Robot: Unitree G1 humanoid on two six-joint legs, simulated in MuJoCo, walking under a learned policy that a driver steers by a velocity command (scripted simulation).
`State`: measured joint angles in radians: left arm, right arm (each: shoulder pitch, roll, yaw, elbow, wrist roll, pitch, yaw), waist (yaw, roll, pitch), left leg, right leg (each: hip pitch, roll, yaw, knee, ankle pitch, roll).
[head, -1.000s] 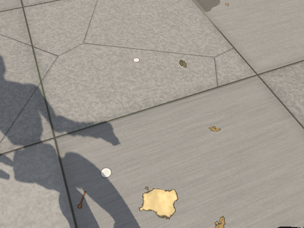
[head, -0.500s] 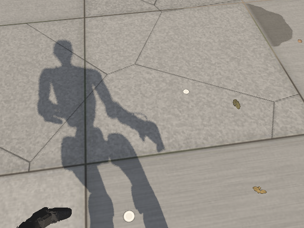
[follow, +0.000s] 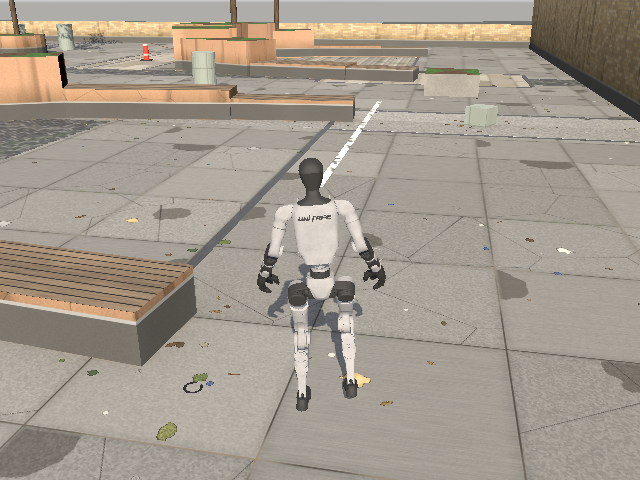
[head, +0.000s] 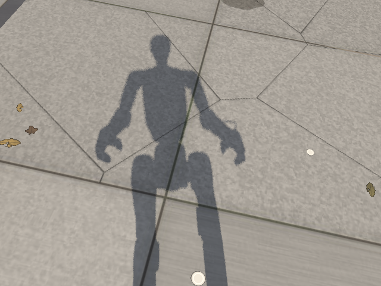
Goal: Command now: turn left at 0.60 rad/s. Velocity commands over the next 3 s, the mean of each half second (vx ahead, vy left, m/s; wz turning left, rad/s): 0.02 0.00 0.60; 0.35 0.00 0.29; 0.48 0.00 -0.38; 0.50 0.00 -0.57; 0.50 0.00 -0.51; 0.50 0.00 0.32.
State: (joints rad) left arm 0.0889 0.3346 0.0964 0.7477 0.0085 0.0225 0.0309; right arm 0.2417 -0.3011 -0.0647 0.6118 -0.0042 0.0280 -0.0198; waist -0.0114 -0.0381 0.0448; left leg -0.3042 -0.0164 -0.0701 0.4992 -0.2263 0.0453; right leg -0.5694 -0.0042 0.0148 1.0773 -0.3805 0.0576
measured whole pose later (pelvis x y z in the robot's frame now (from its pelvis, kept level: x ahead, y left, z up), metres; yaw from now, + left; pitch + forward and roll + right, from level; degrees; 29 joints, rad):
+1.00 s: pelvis +0.11 +0.09 +0.00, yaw +25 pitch +2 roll +0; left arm 0.16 0.32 0.06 0.75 -0.01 -0.07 -0.05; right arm 0.40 -0.26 -0.03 0.70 0.00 -0.06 0.00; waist -0.04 -0.05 0.01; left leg -0.01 -0.04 0.01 0.24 -0.26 0.06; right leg -0.68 -0.10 0.00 0.86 -0.05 0.02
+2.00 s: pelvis +0.66 +0.26 +0.00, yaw -8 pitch +1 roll +2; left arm 0.16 0.32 0.07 0.64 -0.02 -0.01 -0.02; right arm 0.34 -0.28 -0.06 0.77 -0.01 -0.09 0.00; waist -0.07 -0.05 0.04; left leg -0.07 -0.01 0.13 0.29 -0.24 0.02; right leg -0.69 -0.08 0.06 0.95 -0.14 0.02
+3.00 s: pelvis +1.23 +0.11 +0.00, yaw -9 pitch +2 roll +0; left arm 0.15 0.30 0.03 0.66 0.02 -0.09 0.00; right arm 0.31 -0.29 -0.05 0.71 0.01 -0.05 0.01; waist -0.04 -0.02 0.04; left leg -0.21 -0.12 -0.09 0.36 -0.17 0.09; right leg -0.63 -0.07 0.09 0.90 -0.24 0.06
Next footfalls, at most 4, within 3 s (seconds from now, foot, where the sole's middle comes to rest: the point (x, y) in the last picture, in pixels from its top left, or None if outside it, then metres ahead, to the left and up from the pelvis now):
0.30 right None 0.07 -0.13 -0.78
0.74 left None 0.03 0.15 -0.78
1.22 right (145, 285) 0.45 0.11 -0.78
1.68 left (75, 223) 0.66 0.37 -0.78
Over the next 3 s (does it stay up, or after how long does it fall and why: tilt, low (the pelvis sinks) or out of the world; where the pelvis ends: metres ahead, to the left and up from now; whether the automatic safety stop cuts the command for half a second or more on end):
stays up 1.23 0.11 0.00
